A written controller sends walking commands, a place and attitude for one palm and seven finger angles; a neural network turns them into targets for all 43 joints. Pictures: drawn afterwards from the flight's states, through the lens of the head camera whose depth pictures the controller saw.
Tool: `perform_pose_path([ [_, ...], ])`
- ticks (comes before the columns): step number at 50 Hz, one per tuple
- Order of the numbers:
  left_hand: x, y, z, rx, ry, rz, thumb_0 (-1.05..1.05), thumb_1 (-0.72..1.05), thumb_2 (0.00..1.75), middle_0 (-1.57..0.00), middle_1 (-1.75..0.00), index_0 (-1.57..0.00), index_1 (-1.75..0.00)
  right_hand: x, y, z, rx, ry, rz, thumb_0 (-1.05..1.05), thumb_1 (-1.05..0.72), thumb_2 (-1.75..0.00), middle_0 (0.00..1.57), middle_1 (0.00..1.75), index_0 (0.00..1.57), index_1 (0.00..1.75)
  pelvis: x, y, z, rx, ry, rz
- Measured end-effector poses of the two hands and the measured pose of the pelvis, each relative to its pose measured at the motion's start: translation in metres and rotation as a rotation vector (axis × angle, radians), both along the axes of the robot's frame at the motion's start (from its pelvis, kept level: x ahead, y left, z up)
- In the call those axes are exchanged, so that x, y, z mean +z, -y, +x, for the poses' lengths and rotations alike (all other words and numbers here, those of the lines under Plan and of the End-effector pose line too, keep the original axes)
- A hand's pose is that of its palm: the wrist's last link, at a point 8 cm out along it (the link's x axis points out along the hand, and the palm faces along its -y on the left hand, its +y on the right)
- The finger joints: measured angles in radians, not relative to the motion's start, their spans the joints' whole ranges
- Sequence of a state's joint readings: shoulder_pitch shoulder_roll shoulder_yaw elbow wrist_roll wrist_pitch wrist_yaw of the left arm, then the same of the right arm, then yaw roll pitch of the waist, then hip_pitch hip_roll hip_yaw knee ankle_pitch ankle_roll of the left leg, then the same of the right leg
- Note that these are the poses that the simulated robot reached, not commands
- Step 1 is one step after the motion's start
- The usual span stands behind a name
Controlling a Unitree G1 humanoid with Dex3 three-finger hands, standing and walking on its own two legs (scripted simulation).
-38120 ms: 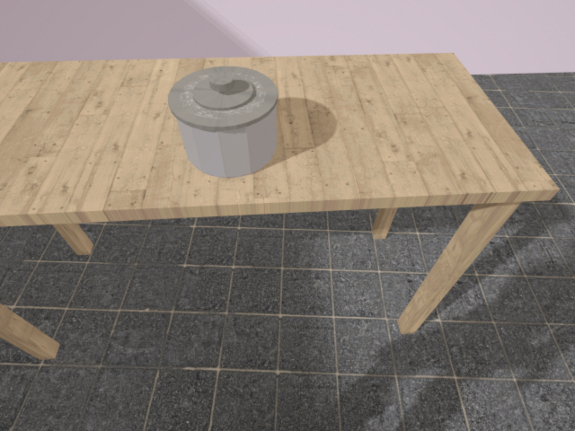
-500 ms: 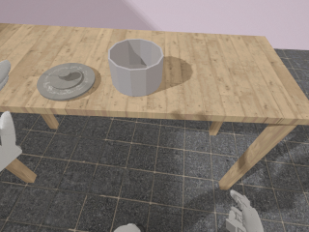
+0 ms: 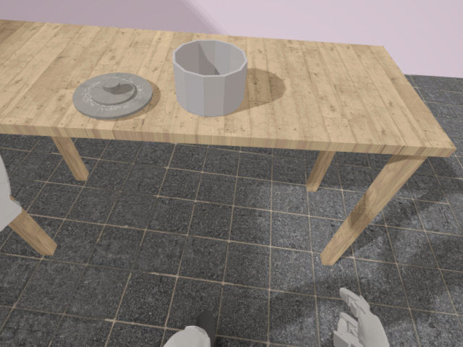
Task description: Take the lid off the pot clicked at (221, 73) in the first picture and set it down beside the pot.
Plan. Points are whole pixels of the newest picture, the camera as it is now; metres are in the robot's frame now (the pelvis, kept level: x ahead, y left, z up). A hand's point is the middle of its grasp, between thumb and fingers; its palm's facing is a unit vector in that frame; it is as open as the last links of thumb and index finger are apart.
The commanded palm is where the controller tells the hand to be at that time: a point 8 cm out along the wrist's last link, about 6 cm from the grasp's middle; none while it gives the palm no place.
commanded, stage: stop stepping back and stand still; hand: left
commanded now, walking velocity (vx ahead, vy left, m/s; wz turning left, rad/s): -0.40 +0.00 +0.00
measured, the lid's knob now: (111, 85) +0.65 +0.34 +0.07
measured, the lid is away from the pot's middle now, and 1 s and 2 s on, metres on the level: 0.24 0.24 0.24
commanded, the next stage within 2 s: let the arm hang, fingers relaxed in 1.40 s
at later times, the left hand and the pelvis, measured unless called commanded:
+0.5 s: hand out of the picture +0.10 +0.25 +0.26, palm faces +0.34 -0.79 -0.52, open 7.4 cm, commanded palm +0.04 +0.31 +0.25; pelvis -0.09 +0.04 +0.02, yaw -1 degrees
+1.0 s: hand (34, 286) +0.17 +0.27 +0.09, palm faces +0.17 -0.86 -0.48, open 7.4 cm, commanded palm none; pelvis -0.06 +0.04 +0.01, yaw +0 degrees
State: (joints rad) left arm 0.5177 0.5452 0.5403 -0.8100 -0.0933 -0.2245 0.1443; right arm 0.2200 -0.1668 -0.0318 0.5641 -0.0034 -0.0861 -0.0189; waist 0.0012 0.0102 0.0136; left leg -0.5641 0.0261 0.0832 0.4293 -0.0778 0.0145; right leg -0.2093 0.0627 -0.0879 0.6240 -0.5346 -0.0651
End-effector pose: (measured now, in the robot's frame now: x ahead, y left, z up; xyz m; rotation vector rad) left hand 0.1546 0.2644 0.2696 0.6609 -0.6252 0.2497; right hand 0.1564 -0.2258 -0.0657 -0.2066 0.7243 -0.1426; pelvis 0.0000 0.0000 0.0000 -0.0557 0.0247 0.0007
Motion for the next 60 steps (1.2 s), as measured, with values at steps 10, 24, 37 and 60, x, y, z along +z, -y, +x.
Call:
perform_pose_path([
  [10, -0.008, -0.029, -0.024, 0.008, -0.006, -0.132, 0.01, 0.88, 0.90, -0.22, -0.31, -0.22, -0.30, 0.003, -0.020, -0.047, -0.039, -0.015, 0.009, 0.01, -0.91, -0.90, 0.21, 0.30, 0.20, 0.30, 0.008, -0.025, -0.041, -0.039, 0.018, 0.064],
  [24, -0.002, -0.025, -0.088, -0.053, -0.094, -0.008, 0.02, 0.89, 0.90, -0.22, -0.31, -0.22, -0.30, 0.010, -0.035, -0.113, -0.048, -0.044, -0.005, 0.01, -0.91, -0.90, 0.21, 0.30, 0.20, 0.30, 0.015, -0.038, -0.092, -0.031, 0.002, 0.034],
  [37, -0.023, -0.061, -0.067, 0.106, -0.063, -0.188, 0.01, 0.89, 0.90, -0.21, -0.30, -0.21, -0.30, -0.006, -0.028, -0.106, -0.124, -0.033, 0.006, 0.01, -0.91, -0.90, 0.21, 0.30, 0.20, 0.30, 0.008, -0.048, -0.072, -0.030, 0.051, 0.046],
  [60, -0.402, 0.013, -0.138, 0.342, -1.684, -0.688, 0.01, 0.93, 0.90, -0.21, -0.30, -0.20, -0.30, -0.047, -0.006, -0.116, -0.056, -0.384, -0.027, 0.01, -0.91, -0.90, 0.20, 0.29, 0.20, 0.30, -0.001, -0.032, -0.043, 0.023, 0.010, 0.051],
])
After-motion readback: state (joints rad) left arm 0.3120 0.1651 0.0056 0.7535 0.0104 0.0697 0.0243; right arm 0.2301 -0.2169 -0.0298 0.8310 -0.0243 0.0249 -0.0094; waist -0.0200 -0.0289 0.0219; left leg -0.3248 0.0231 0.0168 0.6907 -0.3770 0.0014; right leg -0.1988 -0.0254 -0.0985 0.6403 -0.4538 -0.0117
